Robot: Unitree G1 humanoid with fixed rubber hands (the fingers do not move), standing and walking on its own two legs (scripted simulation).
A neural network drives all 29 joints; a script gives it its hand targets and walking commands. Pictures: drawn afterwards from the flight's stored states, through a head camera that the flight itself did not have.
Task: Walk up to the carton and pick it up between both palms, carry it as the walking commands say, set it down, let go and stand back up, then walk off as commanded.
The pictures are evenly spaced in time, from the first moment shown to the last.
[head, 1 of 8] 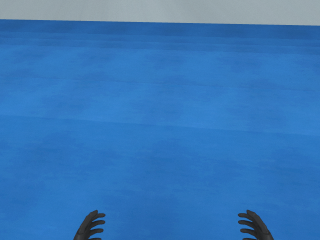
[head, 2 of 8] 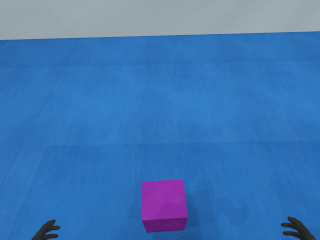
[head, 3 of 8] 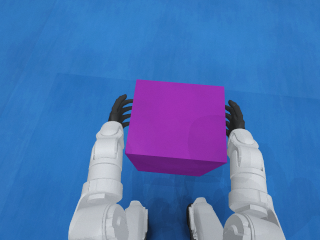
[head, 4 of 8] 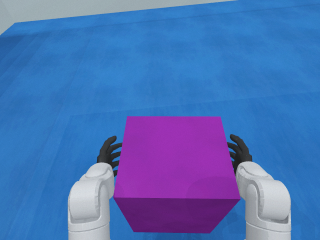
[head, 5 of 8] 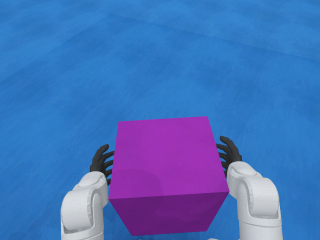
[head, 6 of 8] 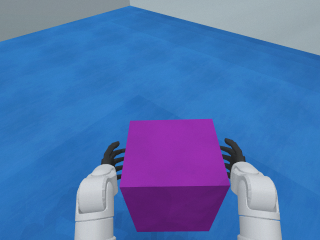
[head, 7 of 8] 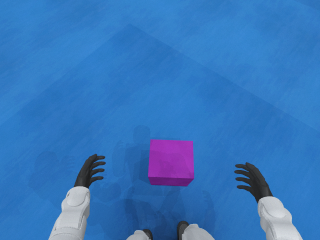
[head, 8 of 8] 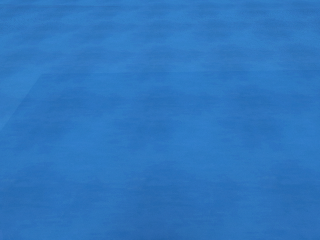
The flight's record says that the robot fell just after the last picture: no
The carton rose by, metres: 0.66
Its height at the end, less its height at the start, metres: +0.00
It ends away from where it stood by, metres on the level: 7.43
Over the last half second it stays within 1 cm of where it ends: yes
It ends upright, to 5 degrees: yes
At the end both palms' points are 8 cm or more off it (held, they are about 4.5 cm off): yes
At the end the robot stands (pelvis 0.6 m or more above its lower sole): yes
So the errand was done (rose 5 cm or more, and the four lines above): yes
